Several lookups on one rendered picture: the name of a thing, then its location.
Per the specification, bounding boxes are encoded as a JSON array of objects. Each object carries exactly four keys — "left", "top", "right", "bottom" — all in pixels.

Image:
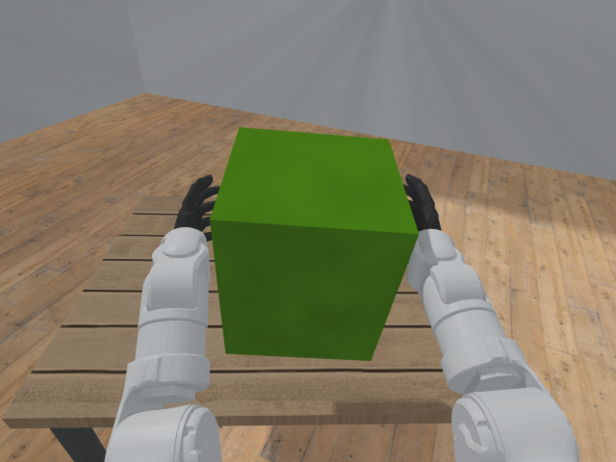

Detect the robot right hand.
[{"left": 403, "top": 174, "right": 442, "bottom": 232}]

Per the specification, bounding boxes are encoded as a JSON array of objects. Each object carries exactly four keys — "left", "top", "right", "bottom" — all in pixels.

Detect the left robot upper arm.
[{"left": 106, "top": 404, "right": 222, "bottom": 462}]

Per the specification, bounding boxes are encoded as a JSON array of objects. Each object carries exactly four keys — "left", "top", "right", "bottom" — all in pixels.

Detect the robot right forearm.
[{"left": 406, "top": 229, "right": 579, "bottom": 462}]

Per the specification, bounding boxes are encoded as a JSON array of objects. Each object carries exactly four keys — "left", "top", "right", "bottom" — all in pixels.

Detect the carton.
[{"left": 210, "top": 127, "right": 419, "bottom": 361}]

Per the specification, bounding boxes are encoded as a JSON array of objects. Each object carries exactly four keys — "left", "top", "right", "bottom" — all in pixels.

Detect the table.
[{"left": 2, "top": 196, "right": 465, "bottom": 462}]

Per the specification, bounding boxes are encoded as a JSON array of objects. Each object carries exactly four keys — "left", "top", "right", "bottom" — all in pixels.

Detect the robot left forearm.
[{"left": 104, "top": 227, "right": 211, "bottom": 462}]

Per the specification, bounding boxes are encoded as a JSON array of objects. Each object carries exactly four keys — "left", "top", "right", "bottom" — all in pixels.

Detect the right robot upper arm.
[{"left": 451, "top": 387, "right": 578, "bottom": 462}]

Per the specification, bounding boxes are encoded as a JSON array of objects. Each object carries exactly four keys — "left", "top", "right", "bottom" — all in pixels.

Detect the robot left hand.
[{"left": 174, "top": 175, "right": 220, "bottom": 242}]

